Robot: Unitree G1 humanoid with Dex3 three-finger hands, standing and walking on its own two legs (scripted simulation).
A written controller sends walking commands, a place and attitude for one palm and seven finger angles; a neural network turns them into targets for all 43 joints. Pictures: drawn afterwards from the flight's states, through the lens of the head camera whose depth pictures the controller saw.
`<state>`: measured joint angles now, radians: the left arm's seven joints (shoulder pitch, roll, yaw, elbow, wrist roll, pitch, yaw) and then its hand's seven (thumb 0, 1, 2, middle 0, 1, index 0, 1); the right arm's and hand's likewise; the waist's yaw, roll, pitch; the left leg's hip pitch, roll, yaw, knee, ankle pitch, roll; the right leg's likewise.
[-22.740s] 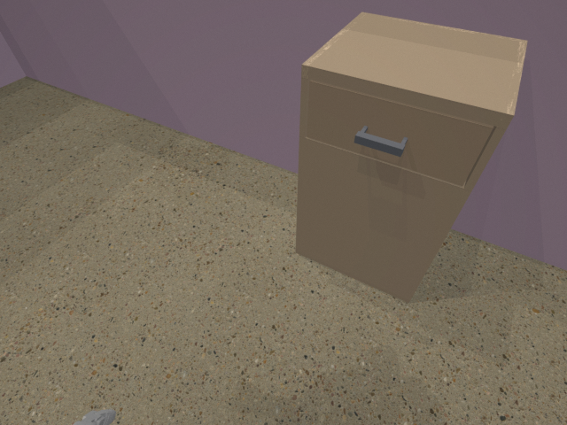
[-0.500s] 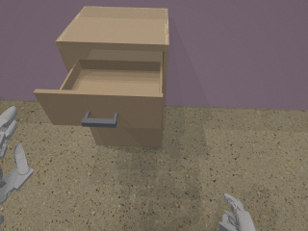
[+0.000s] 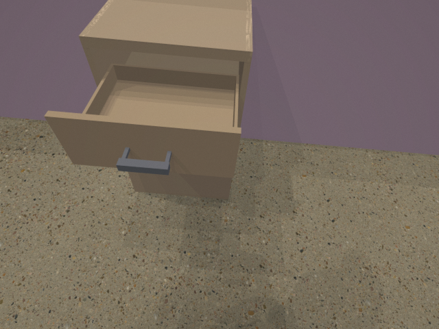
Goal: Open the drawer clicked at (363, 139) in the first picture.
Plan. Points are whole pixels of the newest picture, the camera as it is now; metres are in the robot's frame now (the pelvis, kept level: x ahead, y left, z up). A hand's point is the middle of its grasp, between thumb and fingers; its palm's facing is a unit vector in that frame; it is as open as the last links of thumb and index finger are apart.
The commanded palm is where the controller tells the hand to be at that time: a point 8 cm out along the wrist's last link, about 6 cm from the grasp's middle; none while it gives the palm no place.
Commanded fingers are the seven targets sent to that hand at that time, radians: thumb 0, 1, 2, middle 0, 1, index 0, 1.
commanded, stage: let the arm hang, fingers relaxed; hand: left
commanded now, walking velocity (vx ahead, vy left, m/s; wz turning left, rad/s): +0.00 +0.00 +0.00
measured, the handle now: (145, 159) +0.49 +0.22 -0.06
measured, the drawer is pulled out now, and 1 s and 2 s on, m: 0.30 0.30 0.30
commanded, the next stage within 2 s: look to check the result in 0.70 s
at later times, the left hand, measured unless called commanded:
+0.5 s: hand out of the picture -0.02 +0.16 -0.17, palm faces +0.03 -0.99 -0.16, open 7.4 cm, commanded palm none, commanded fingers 0.00 0.90 0.90 -0.20 -0.30 -0.20 -0.30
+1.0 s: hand out of the picture -0.03 +0.16 -0.17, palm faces +0.04 -0.98 -0.18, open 7.4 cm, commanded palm none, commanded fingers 0.00 0.90 0.90 -0.20 -0.30 -0.20 -0.30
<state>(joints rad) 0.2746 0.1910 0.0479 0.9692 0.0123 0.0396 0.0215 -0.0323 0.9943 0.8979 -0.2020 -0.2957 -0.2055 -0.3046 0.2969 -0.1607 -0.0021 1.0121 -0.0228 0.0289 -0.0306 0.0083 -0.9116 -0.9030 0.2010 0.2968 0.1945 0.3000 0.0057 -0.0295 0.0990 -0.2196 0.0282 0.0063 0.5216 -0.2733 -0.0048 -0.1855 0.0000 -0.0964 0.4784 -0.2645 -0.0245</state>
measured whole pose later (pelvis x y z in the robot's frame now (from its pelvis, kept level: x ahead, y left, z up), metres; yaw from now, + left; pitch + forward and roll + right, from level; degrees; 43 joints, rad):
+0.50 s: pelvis -0.01 +0.01 +0.01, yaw -1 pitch -3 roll +0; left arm 0.29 0.10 0.01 1.14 0.01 0.01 0.03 0.00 0.91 0.90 -0.19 -0.29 -0.20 -0.30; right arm 0.31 -0.09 0.00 1.13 -0.02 0.00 -0.04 0.01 -0.92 -0.90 0.20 0.30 0.20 0.30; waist 0.00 0.02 0.06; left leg -0.16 0.01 0.04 0.43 -0.22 0.01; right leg -0.16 -0.02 -0.06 0.42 -0.22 -0.01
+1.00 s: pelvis -0.01 +0.00 +0.01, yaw -1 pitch -3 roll +0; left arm 0.30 0.11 0.03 1.15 0.01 0.01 0.03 0.00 0.91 0.90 -0.19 -0.29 -0.20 -0.30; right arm 0.33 -0.10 -0.01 1.13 -0.02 0.01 -0.04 0.00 -0.91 -0.90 0.20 0.30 0.19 0.30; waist 0.00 0.02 0.08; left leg -0.17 0.02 0.03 0.43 -0.21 0.00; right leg -0.16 0.00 -0.07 0.42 -0.22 -0.02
